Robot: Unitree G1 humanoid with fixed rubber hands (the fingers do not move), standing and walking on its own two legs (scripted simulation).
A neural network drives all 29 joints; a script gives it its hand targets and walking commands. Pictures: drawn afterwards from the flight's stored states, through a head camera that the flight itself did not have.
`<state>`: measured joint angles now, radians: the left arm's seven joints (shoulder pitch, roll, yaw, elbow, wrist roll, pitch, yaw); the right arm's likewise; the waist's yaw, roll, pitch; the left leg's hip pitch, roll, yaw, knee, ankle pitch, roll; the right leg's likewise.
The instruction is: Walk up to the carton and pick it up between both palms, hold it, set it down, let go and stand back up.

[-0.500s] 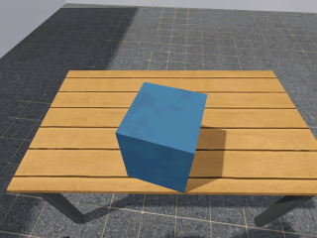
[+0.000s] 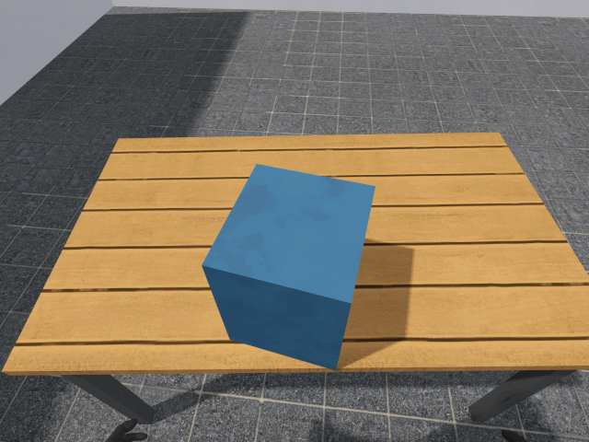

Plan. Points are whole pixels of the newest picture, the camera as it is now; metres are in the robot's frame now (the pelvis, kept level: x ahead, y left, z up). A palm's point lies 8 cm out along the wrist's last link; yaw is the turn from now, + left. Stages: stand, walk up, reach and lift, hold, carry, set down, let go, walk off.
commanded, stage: walk up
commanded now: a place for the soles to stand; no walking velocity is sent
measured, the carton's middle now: (296, 269) +0.39 +0.03 -0.05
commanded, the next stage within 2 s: reach and lift in 0.42 s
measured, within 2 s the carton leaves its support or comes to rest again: neither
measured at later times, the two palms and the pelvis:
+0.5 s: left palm out of the picture +0.11 +0.29 -0.12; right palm out of the picture +0.09 -0.29 -0.12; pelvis -0.01 +0.00 -0.01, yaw +1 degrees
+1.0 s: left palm out of the picture +0.12 +0.29 -0.09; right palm out of the picture +0.08 -0.23 -0.08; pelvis -0.03 +0.02 -0.01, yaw -1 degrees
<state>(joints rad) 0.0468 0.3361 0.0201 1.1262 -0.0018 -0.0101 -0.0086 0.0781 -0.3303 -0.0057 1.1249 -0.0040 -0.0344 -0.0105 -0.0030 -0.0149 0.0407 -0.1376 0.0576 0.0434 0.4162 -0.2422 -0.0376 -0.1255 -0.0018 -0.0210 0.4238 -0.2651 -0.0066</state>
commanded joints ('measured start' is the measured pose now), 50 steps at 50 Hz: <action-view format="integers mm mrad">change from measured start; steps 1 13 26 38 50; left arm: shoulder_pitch -58 -54 -242 84 5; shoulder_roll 226 218 156 152 119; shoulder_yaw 36 37 42 160 51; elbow -54 -61 -613 -886 -854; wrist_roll -1 2 0 92 4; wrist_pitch -21 -17 453 440 395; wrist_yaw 8 6 -2 -21 -8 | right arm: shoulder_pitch -19 -24 -244 85 75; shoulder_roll -247 -225 -114 -53 33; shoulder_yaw -40 -35 -167 -113 -134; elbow -49 -57 -264 -447 -651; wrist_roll -2 -7 -80 28 -32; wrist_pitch -18 -23 -58 -146 -57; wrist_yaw -13 -18 68 -38 -7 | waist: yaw -4 -7 -36 -3 -19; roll -42 22 -62 70 56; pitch -120 -97 -12 -305 79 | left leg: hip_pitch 45 79 -13 111 31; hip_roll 79 84 -33 -92 -56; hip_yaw -47 -40 20 57 83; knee -63 -81 149 172 -28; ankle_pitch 337 323 -35 307 -105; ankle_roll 59 47 16 -18 12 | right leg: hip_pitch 48 13 -325 8 -148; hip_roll -124 -123 -28 -9 14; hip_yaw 91 84 -60 -37 -42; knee -80 -97 67 125 -62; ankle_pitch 327 346 30 522 -5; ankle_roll -26 -14 -10 30 -11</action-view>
